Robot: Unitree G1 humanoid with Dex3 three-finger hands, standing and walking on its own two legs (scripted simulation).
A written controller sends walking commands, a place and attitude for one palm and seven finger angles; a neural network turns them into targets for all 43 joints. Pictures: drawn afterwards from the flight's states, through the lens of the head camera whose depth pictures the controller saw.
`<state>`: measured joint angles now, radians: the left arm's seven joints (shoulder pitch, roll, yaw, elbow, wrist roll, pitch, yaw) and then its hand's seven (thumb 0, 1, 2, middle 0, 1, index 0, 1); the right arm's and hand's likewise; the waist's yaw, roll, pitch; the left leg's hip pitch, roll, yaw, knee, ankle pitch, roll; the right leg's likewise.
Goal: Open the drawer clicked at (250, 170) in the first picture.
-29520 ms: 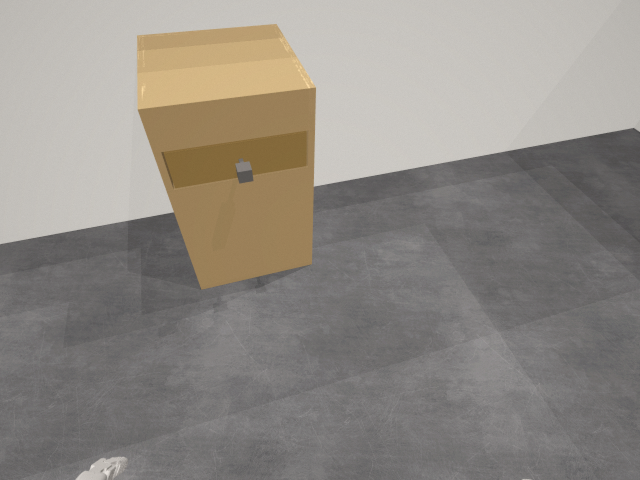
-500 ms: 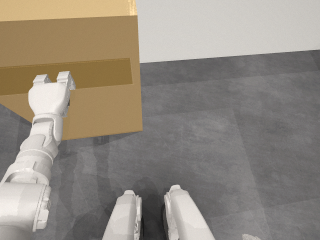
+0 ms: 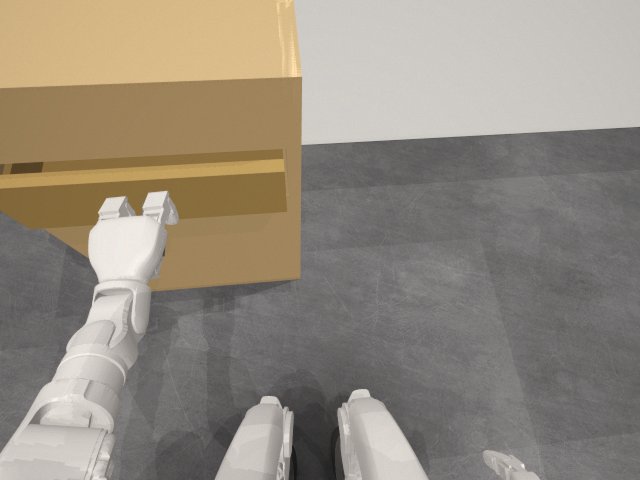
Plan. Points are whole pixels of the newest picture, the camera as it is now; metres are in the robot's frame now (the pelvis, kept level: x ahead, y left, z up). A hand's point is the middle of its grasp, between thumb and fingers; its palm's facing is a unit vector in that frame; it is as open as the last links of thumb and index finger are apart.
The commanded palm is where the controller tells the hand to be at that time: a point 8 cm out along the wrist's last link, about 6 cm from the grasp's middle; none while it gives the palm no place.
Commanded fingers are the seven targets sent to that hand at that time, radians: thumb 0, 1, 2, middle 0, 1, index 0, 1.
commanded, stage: pull the drawer open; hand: left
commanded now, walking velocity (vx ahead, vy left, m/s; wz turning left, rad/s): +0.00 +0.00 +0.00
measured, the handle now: (146, 226) +0.44 +0.25 -0.07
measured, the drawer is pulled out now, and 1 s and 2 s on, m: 0.03 0.11 0.19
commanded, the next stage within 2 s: none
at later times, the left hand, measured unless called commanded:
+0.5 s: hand (146, 285) +0.36 +0.24 -0.09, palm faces -0.06 -0.06 -1.00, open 7.5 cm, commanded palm +0.33 +0.23 -0.04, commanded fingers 0.00 0.90 0.90 -0.40 -1.35 -0.40 -1.35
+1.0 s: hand (144, 316) +0.32 +0.24 -0.09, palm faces -0.07 -0.07 -1.00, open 7.6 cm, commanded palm +0.28 +0.24 -0.04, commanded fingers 0.00 0.90 0.90 -0.40 -1.35 -0.40 -1.35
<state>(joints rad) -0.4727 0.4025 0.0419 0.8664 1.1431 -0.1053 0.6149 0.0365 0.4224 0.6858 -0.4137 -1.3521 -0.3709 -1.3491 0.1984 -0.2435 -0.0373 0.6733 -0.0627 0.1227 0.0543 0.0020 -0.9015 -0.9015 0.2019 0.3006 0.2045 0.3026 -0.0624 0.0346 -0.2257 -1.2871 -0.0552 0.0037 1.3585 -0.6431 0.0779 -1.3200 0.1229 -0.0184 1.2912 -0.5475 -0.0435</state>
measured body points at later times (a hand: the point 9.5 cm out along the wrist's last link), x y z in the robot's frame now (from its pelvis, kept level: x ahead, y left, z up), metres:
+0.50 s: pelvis -0.01 +0.00 +0.00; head +0.15 +0.01 +0.43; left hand +0.36 +0.24 -0.04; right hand +0.10 -0.26 -0.14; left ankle -0.02 +0.07 -0.60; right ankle +0.02 -0.10 -0.60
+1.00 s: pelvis -0.01 -0.01 +0.00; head +0.13 +0.00 +0.43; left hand +0.31 +0.24 -0.04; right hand +0.13 -0.26 -0.13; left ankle -0.02 +0.07 -0.60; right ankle +0.02 -0.10 -0.60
